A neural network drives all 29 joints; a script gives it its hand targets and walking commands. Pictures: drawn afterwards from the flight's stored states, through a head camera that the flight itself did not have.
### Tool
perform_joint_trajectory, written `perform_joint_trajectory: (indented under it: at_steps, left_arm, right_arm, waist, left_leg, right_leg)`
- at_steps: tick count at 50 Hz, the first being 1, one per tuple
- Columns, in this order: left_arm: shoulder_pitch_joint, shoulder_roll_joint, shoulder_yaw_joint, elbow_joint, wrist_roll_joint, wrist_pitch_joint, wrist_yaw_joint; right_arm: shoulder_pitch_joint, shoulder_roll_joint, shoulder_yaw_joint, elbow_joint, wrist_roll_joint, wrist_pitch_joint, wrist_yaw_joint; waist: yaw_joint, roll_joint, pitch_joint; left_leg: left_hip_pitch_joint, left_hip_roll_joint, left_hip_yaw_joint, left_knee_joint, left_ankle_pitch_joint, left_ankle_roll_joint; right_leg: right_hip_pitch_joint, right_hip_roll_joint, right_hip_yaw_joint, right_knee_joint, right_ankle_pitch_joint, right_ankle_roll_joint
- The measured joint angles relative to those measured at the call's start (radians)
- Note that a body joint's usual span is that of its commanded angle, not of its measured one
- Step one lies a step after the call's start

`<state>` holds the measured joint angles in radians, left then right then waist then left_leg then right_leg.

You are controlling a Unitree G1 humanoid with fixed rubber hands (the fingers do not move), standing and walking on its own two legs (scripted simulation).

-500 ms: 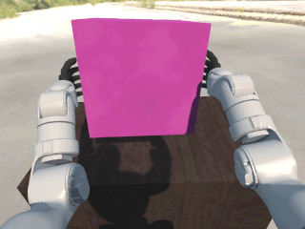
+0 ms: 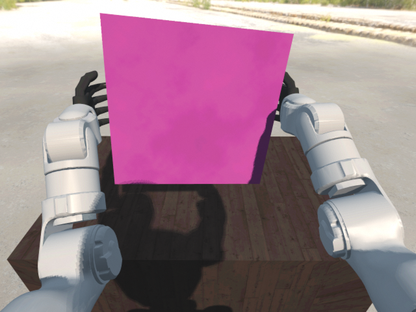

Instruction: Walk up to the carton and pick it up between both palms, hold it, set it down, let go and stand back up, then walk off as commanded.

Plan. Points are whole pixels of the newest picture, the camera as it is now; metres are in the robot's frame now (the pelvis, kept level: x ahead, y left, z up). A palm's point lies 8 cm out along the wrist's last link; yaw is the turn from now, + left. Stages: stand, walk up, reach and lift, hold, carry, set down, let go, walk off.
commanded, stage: hold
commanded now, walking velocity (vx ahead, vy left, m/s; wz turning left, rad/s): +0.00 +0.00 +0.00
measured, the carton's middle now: (189, 94) +0.45 +0.02 +0.29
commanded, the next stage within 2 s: none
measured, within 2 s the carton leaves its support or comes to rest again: neither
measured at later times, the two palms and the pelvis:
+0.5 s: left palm (88, 120) +0.33 +0.18 +0.30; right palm (301, 114) +0.32 -0.17 +0.30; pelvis -0.03 +0.00 +0.00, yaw +0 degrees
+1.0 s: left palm (91, 112) +0.36 +0.19 +0.30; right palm (291, 106) +0.36 -0.17 +0.30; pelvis +0.00 +0.00 +0.00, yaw +0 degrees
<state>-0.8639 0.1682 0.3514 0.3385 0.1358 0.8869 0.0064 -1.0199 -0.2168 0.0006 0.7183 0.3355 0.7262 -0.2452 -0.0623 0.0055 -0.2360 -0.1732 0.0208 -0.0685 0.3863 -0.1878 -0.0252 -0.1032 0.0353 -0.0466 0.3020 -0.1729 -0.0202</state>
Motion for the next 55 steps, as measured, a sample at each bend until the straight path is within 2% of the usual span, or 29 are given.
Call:
perform_joint_trajectory:
  at_steps: [8,15,21,30,39,44,50,55]
  left_arm:
    - [0.034,0.000,0.000,-0.011,0.000,0.032,-0.037]
    - [0.034,0.000,0.000,-0.003,0.000,0.007,-0.038]
    - [-0.008,0.000,0.000,0.094,0.000,-0.060,-0.005]
    - [-0.044,0.002,0.000,0.213,0.000,-0.084,-0.005]
    - [-0.046,0.002,0.000,0.214,0.000,-0.101,0.005]
    - [-0.043,0.002,-0.003,0.181,0.000,-0.077,0.018]
    - [-0.038,0.002,-0.004,0.099,0.000,-0.035,0.018]
    - [-0.025,0.002,-0.004,0.088,0.000,0.001,-0.006]
  right_arm:
    - [0.000,0.000,0.000,-0.011,0.000,0.060,-0.012]
    - [0.000,0.000,0.000,-0.011,0.000,0.043,-0.012]
    - [0.000,-0.004,0.000,-0.005,0.000,0.013,-0.010]
    - [-0.005,-0.015,0.000,0.083,0.000,-0.022,0.019]
    - [-0.008,-0.014,0.000,0.084,0.000,-0.052,0.022]
    - [-0.008,-0.008,0.000,0.083,0.000,-0.051,0.018]
    - [-0.008,-0.004,0.003,0.032,0.000,-0.021,-0.010]
    - [-0.008,-0.004,0.003,0.026,0.000,0.024,-0.025]
  waist:
    - [0.000,0.022,0.031]
    - [0.000,0.040,0.050]
    - [0.000,0.038,0.017]
    - [0.000,0.019,0.009]
    - [0.000,0.010,0.026]
    - [0.000,0.009,0.006]
    - [0.000,0.011,-0.018]
    - [0.000,0.014,0.001]
  left_leg:
    - [0.032,0.000,0.000,0.000,0.007,0.000]
    - [0.023,0.000,0.000,0.000,0.027,0.000]
    - [-0.003,0.000,0.000,0.000,0.037,0.000]
    - [-0.011,0.000,0.000,0.000,0.037,0.000]
    - [-0.030,0.000,0.000,0.000,0.030,0.000]
    - [-0.030,0.000,0.000,0.000,0.019,0.000]
    - [-0.015,0.000,0.000,0.000,0.006,0.000]
    - [0.026,0.000,0.000,0.000,0.000,0.000]
  right_leg:
    - [0.033,0.000,0.000,-0.002,0.007,0.000]
    - [0.023,0.000,0.000,-0.002,0.027,0.000]
    - [-0.003,0.000,0.000,-0.002,0.037,0.000]
    - [-0.011,0.000,0.000,0.000,0.036,0.000]
    - [-0.030,0.000,0.000,0.000,0.030,0.000]
    - [-0.030,0.000,0.000,0.000,0.018,0.000]
    - [-0.015,0.000,0.000,0.000,0.005,0.000]
    - [0.026,0.000,0.000,-0.001,0.000,0.000]
